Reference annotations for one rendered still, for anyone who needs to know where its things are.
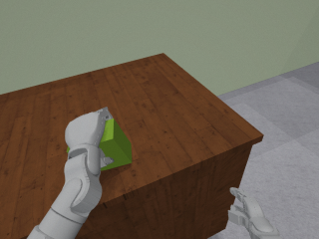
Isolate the left robot forearm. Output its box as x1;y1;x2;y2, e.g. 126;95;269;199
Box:
27;144;103;239

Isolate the right robot forearm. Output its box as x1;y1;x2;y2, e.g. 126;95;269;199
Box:
248;216;283;239

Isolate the right robot hand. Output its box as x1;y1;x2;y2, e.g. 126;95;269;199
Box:
227;187;265;232

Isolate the sponge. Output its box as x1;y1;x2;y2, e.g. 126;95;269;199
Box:
67;119;133;171

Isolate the table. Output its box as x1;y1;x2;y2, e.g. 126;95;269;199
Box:
0;53;264;239

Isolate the left robot hand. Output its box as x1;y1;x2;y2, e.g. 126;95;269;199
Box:
65;107;114;168

